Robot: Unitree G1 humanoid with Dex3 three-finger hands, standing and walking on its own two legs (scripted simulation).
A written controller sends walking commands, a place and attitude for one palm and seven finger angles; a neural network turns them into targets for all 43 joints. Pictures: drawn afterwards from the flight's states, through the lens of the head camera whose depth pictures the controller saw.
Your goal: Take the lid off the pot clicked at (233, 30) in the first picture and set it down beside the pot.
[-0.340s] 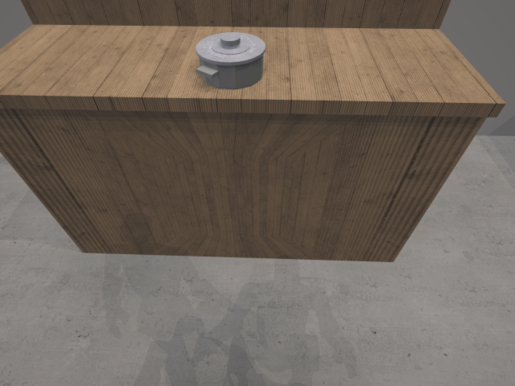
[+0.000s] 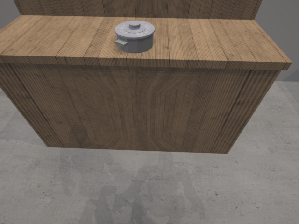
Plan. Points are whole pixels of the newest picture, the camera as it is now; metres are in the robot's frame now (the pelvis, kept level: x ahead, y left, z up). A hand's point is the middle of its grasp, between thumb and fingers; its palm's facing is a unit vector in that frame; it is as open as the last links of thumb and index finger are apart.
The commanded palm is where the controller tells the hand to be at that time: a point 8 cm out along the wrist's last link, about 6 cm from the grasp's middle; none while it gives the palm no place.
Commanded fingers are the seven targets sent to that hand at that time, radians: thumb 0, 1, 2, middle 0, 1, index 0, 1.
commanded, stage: look at it before walking up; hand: left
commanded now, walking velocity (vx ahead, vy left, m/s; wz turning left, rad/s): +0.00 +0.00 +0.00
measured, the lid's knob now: (134, 24) +0.87 +0.12 +0.15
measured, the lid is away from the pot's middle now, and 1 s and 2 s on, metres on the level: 0.00 0.00 0.00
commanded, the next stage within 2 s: take the last steps up to it in 0.30 s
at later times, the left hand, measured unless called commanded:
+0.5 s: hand out of the picture +0.02 +0.21 -0.17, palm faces +0.01 -0.96 -0.26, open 7.3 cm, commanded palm none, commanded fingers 0.00 0.90 0.90 -0.20 -0.30 -0.20 -0.30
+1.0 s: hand (103, 202) +0.22 +0.17 -0.18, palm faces -0.04 -0.98 -0.21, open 7.3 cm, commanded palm none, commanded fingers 0.00 0.90 0.90 -0.20 -0.30 -0.20 -0.30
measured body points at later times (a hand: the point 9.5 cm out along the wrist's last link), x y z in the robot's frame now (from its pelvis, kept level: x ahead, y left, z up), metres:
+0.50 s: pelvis +0.00 +0.00 +0.00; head +0.01 +0.00 +0.45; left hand +0.02 +0.26 -0.15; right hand +0.03 -0.24 -0.16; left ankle -0.01 +0.14 -0.74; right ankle -0.01 -0.10 -0.74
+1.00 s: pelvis +0.13 -0.02 -0.02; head +0.18 -0.03 +0.43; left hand +0.22 +0.22 -0.16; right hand -0.02 -0.20 -0.16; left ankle +0.00 +0.14 -0.74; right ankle +0.23 -0.13 -0.73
